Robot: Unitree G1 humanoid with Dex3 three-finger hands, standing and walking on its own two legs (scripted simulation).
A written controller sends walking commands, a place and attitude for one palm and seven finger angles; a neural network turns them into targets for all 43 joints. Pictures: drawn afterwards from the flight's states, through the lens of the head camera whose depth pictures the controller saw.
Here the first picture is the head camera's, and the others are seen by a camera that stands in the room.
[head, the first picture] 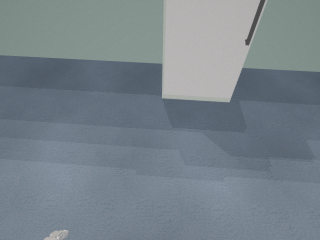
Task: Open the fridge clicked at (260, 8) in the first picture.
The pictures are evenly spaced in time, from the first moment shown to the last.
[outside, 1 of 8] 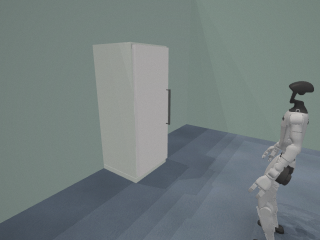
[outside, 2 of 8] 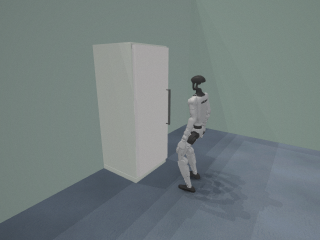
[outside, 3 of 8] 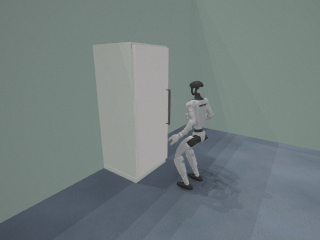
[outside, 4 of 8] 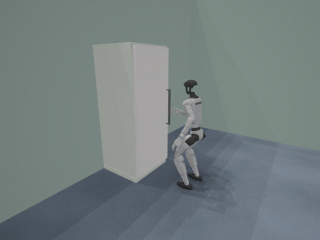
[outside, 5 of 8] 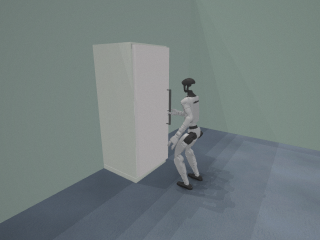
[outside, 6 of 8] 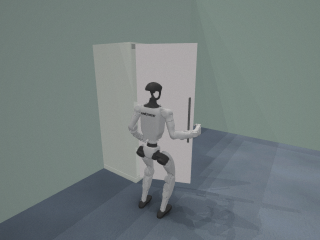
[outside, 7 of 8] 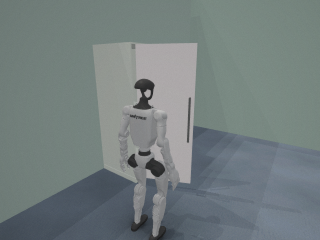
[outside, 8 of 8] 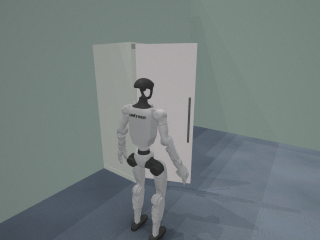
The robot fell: no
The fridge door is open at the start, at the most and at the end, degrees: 0 72 67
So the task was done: yes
